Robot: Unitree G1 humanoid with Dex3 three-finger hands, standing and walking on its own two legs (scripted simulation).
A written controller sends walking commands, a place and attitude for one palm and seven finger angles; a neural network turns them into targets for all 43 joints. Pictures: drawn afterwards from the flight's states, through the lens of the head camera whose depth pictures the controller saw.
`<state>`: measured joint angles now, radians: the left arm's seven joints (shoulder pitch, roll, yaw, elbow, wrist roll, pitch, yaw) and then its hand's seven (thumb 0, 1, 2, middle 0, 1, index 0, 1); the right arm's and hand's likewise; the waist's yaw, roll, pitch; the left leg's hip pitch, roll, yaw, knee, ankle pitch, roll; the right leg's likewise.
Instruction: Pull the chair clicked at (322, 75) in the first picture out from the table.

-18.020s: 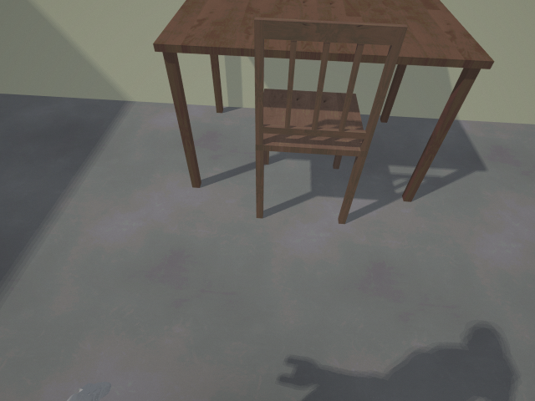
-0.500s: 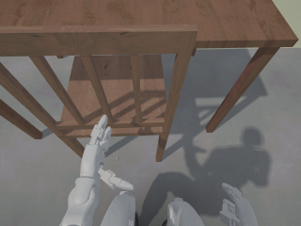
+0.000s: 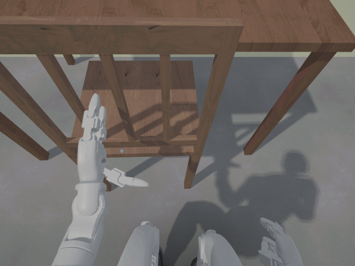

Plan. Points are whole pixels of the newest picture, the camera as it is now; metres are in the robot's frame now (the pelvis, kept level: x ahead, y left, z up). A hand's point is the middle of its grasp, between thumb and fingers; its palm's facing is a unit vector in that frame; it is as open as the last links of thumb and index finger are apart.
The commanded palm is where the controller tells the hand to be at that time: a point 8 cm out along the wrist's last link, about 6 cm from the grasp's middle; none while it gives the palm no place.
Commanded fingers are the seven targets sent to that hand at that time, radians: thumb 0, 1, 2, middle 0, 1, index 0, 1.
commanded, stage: push the fingers through the gap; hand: left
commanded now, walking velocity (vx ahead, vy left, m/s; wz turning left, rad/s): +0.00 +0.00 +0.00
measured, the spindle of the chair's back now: (122, 106) +0.45 +0.15 +0.05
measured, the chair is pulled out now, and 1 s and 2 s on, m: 0.00 0.00 0.00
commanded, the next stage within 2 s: hook a spindle and tug to test in 1.34 s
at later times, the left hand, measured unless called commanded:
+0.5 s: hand (131, 143) +0.38 +0.12 +0.01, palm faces +0.04 -1.00 +0.01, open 16.9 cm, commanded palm +0.37 +0.17 +0.03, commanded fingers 0.00 -0.50 0.30 -0.06 -0.08 -0.06 -0.08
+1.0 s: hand (127, 112) +0.44 +0.13 +0.04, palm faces +0.06 -1.00 -0.06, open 16.9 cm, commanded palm +0.40 +0.18 +0.03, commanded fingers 0.00 -0.50 0.30 -0.06 -0.08 -0.06 -0.08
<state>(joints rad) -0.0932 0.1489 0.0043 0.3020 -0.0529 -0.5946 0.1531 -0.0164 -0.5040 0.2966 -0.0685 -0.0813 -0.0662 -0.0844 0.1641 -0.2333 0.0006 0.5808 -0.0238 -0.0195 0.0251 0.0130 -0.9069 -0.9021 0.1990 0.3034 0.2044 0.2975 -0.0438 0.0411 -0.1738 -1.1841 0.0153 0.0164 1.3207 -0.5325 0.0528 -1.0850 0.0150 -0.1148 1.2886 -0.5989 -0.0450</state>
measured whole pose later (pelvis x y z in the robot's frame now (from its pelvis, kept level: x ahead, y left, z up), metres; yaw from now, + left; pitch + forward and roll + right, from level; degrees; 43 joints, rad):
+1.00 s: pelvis +0.00 +0.01 +0.01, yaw -1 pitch +24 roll -3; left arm -0.54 0.22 0.15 0.80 -0.06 -0.53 0.08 -0.01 -0.50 0.30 -0.06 -0.08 -0.06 -0.08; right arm 0.24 -0.24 0.01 0.64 -0.01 0.04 0.04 0.01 -0.91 -0.90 0.20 0.30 0.21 0.30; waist -0.10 0.05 -0.17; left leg -1.18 0.02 0.03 1.28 -0.52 0.06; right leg -1.09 0.03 -0.10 1.24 -0.57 -0.03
